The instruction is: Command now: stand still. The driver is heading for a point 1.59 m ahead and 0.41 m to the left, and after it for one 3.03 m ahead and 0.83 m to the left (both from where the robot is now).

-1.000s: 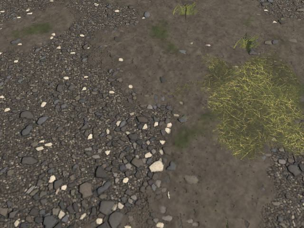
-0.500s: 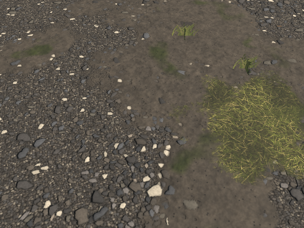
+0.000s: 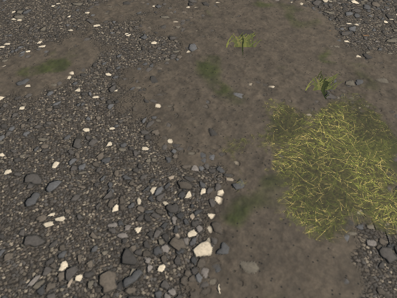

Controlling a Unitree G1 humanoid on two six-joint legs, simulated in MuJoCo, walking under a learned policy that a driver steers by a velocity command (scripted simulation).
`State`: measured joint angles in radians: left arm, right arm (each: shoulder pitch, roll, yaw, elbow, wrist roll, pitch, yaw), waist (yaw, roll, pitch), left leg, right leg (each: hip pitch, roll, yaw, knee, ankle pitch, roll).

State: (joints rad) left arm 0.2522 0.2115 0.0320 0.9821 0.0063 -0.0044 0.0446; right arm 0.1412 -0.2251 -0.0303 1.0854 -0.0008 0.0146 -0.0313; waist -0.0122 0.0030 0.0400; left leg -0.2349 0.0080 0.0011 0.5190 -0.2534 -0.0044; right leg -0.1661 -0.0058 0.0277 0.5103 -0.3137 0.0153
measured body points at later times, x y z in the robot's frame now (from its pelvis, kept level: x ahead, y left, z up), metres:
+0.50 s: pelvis +0.00 +0.00 +0.00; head +0.01 +0.00 +0.45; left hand +0.00 +0.24 -0.15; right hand +0.03 -0.24 -0.15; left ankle +0.02 +0.12 -0.74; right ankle -0.02 -0.13 -0.74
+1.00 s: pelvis +0.00 +0.00 +0.00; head +0.01 +0.00 +0.45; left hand -0.02 +0.23 -0.16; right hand +0.01 -0.24 -0.16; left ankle +0.02 +0.12 -0.74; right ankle -0.02 -0.13 -0.74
